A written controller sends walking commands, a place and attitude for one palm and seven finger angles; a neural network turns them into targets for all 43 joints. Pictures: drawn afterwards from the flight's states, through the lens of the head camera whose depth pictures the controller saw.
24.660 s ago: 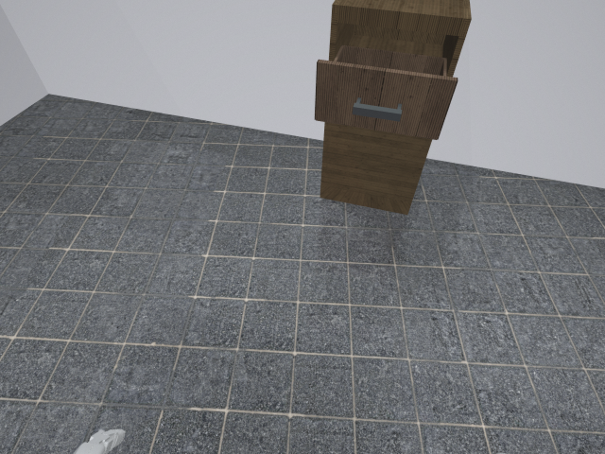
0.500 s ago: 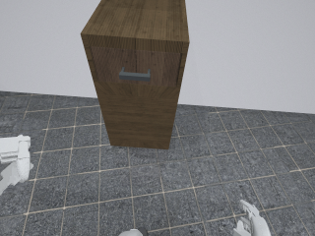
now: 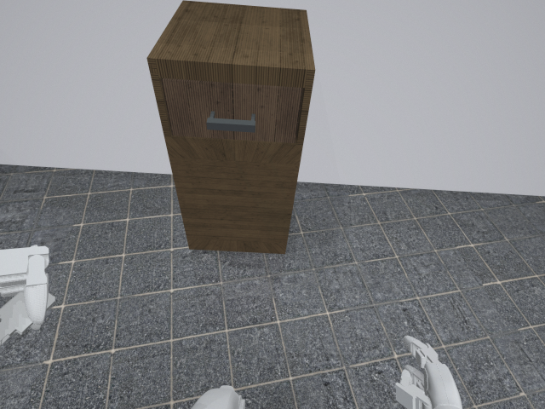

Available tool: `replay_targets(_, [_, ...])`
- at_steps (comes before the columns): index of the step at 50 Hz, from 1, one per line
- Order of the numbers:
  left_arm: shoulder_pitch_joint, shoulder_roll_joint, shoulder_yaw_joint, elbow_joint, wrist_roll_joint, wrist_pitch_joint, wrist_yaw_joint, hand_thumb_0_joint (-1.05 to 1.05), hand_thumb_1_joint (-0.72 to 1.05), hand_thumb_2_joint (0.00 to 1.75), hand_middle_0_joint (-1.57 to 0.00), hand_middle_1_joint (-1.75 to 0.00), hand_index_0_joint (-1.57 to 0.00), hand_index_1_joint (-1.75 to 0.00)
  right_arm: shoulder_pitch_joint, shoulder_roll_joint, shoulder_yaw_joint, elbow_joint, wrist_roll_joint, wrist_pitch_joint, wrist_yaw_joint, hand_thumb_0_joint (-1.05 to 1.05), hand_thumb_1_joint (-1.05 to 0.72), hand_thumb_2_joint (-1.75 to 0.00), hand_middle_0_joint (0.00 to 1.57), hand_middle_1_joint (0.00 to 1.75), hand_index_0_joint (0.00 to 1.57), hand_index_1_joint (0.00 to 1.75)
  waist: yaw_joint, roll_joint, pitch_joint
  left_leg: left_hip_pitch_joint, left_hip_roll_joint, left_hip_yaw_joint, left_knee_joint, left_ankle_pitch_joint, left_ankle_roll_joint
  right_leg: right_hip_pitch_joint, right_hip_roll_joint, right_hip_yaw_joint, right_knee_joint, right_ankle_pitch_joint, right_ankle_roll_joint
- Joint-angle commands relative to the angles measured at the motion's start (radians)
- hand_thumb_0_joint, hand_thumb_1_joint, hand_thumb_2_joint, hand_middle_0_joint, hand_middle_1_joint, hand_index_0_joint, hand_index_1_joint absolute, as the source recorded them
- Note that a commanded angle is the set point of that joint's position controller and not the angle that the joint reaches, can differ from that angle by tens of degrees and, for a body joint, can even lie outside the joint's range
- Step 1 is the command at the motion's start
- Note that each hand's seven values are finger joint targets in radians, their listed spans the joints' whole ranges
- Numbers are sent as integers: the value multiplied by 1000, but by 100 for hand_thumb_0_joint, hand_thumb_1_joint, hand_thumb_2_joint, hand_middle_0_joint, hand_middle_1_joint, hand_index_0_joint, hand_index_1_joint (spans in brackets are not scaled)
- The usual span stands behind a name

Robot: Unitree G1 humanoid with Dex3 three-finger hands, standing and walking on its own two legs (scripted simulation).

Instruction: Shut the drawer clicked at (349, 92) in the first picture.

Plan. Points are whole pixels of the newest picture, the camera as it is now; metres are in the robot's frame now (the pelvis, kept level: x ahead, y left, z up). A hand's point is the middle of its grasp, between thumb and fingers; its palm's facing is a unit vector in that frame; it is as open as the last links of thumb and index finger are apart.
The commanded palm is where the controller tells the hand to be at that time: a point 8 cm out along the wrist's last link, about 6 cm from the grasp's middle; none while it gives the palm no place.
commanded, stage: stop stepping back and stand still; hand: left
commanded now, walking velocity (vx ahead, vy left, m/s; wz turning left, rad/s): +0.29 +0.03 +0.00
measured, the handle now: (232, 120) +0.84 +0.17 -0.06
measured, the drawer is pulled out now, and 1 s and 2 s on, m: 0.00 0.00 0.00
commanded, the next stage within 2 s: let the arm hang, fingers relaxed in 0.60 s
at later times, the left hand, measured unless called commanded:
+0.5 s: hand (11, 333) +0.15 +0.26 +0.17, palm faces +0.32 -0.80 -0.50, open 3.2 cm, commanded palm +0.09 +0.29 +0.18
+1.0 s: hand out of the picture +0.05 +0.22 -0.15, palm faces +0.07 -0.97 -0.23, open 3.1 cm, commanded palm none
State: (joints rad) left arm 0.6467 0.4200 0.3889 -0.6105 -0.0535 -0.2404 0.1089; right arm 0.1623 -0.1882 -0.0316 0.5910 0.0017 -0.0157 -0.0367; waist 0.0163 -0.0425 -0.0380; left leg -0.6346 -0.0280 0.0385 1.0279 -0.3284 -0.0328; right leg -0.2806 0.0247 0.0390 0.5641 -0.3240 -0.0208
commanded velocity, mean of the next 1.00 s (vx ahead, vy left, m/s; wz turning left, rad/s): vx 0.07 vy -0.03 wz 0.00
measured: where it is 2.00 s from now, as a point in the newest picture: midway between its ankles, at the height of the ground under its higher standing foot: outside the picture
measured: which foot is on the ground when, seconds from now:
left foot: up 0.00-0.08, down 0.10-1.00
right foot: down 0.00-0.12, up 0.14-0.36, down 0.38-1.00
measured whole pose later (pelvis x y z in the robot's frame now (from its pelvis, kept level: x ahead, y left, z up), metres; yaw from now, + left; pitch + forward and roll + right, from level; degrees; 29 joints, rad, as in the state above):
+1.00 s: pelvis -0.04 +0.03 +0.00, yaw +2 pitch -1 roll +0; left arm 0.27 0.19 0.03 0.74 0.03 0.05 0.05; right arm 0.21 -0.17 0.02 0.86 -0.03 0.01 0.00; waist -0.01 -0.03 0.04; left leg -0.31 0.00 0.00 0.57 -0.24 0.01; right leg -0.26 -0.01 -0.10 0.57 -0.29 -0.03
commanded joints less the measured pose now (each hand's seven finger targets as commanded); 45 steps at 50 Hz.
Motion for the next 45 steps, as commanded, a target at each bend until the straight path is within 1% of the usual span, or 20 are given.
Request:
replay_targets(1, [-48, 139, 98, -139, 8, -33, 50, 0, 90, 90, -140, -160, -140, -160, -110, -103, -8, -172, 6, -74, -52, 0, -90, -90, 20, 30, 20, 30, -25, -81, 33, 238, 61, -20, -274, -85, 35, -132, -203, 141, -264, 34, -104])
replay_targets(4, [-79, 108, 75, -148, 28, -47, 70, 0, 90, 90, -140, -160, -140, -160, -16, -136, -2, -129, 0, -137, -75, 0, -90, -90, 20, 30, 20, 30, -25, 147, -45, 437, 103, -39, -762, 127, 72, 54, -98, 73, -56, 217, -14])
replay_targets(5, [-125, 121, 66, -219, 33, -58, 74, 0, 90, 90, -140, -160, -140, -160, -1, -158, -14, -145, 0, -148, -72, 0, -90, -90, 20, 30, 20, 30, -17, 256, -89, 576, 220, -171, -680, 373, 104, -54, -73, 47, 24, 163, 13])
replay_targets(6, [-154, 159, 86, -253, 41, -63, 75, 0, 90, 90, -140, -160, -140, -160, 13, -152, -16, -144, 2, -160, -65, 0, -90, -90, 20, 30, 20, 30, -14, 254, -119, 668, 283, -214, -624, 597, 125, -142, -55, 7, 70, 48, 29])
replay_targets(7, [-138, 168, 87, -242, 37, -58, 69, 0, 90, 90, -140, -160, -140, -160, 21, -165, -30, -152, 10, -169, -56, 0, -90, -90, 20, 30, 20, 30, -16, 186, -135, 737, 306, -204, -600, 706, 123, -176, -31, -26, 107, 17, 31])
replay_targets(9, [-114, 164, 96, -310, 24, -59, 53, 0, 90, 90, -140, -160, -140, -160, 35, -117, -12, -123, -17, -190, -36, 0, -90, -90, 20, 30, 20, 30, -43, 329, -84, 674, 283, -280, -699, 768, 76, -217, -17, -60, 238, -116, 34])
replay_targets(13, [33, 128, 93, -285, 15, -37, 52, 0, 90, 90, -140, -160, -140, -160, 7, -133, -14, -127, -5, -200, 0, 0, -90, -90, 20, 30, 20, 30, -27, 201, -68, 560, 265, -151, -669, 616, 96, -82, -23, -95, 96, -18, 28])
replay_targets(18, [89, 139, 142, -150, 4, -11, 62, 0, 90, 90, -140, -160, -140, -160, -44, -131, -5, -148, -8, -118, -13, 0, -90, -90, 20, 30, 20, 30, -33, 152, 18, 124, 218, -109, -709, -220, 99, 243, -35, -83, -106, -58, -7])
replay_targets(21, [18, 154, 148, -92, 2, 5, 66, 0, 90, 90, -140, -160, -140, -160, -32, -129, -19, -146, -8, -83, -23, 0, -90, -90, 20, 30, 20, 30, -31, -139, 38, 61, 54, -7, -295, -177, 51, 119, -277, 375, -379, -401, -138])
replay_targets(22, [-15, 145, 130, -99, 2, 8, 69, 0, 90, 90, -140, -160, -140, -160, -41, -132, -26, -139, 1, -78, -21, 0, -90, -90, 20, 30, 20, 30, -23, -171, 36, 70, 49, -13, -142, -165, 50, 83, -340, 439, -431, -412, -149])
replay_targets(26, [-32, 100, 74, -91, 21, -11, 66, 0, 90, 90, -140, -160, -140, -160, -28, -117, -6, -117, -3, -90, -33, 0, -90, -90, 20, 30, 20, 30, -40, -84, 3, 204, 74, -17, -233, -67, 55, 33, -277, 203, -330, -143, -131])
replay_targets(29, [-95, 102, 44, -166, 27, -25, 72, 0, 90, 90, -140, -160, -140, -160, -38, -121, 1, -109, -9, -115, -50, 0, -90, -90, 20, 30, 20, 30, -38, -10, 20, 411, 57, 25, -509, 35, 70, -53, -219, 79, -281, -163, -81])
replay_targets(33, [-112, 129, 69, -257, 39, -44, 79, 0, 90, 90, -140, -160, -140, -160, -43, -160, -9, -132, -10, -136, -59, 0, -90, -90, 20, 30, 20, 30, -11, 243, 64, 348, 255, -294, -755, -81, 150, -23, -56, -24, -49, -22, 39])
replay_targets(34, [-100, 135, 83, -230, 38, -44, 77, 0, 90, 90, -140, -160, -140, -160, -47, -154, -7, -124, -6, -139, -56, 0, -90, -90, 20, 30, 20, 30, -12, 237, 62, 252, 252, -284, -787, -187, 138, 57, -41, -26, -32, -30, 43])
replay_targets(35, [-215, -44, -270, 667, 124, 153, -81, 0, 90, 90, -140, -160, -140, -160, -44, -341, -68, 114, -30, -145, 47, 0, -90, -90, 20, 30, 20, 30, -65, 250, 159, 137, 197, -253, -607, 97, 137, -74, -92, -73, 113, 107, 18])
replay_targets(36, [-177, -82, -250, 710, 92, 227, -104, 0, 90, 90, -136, -156, -136, -156, 12, -228, -51, 87, -9, -78, 45, 0, -90, -90, 20, 30, 20, 30, -34, 206, 73, 167, 183, -187, -584, 188, 135, -10, -90, -39, 76, 68, 17])
replay_targets(38, [-172, -133, -288, 754, 90, 241, -110, 0, 90, 90, -128, -147, -128, -147, 26, -168, -30, 79, -17, -68, 36, 0, -90, -90, 20, 30, 20, 30, -10, 62, -16, 201, 171, -158, -524, 213, 108, 36, -104, -39, 11, 132, 12])
replay_targets(41, [-279, -82, -302, 906, 93, 226, -108, 0, 90, 90, -116, -134, -116, -134, 62, -159, -19, 90, -22, -45, 30, 0, -90, -90, 20, 30, 20, 30, -27, -246, -83, 311, 85, -89, -412, 268, 72, 75, -184, 26, -71, 444, -40])
replay_targets(42, [-325, -69, -303, 968, 91, 228, -105, 0, 90, 90, -112, -130, -112, -130, 65, -171, -24, 103, -24, -33, 30, 0, -90, -90, 20, 30, 20, 30, -36, -270, -70, 329, 73, -83, -414, 263, 67, 60, -199, 24, -72, 468, -67])
replay_targets(45, [-366, -77, -325, 1139, 77, 243, -95, 0, 90, 90, -100, -117, -100, -117, 39, -163, -9, 152, -32, -5, 27, 0, -90, -90, 20, 30, 20, 30, -29, -27, -19, 382, 107, -121, -515, 333, 81, 21, -150, -4, -75, 289, -38])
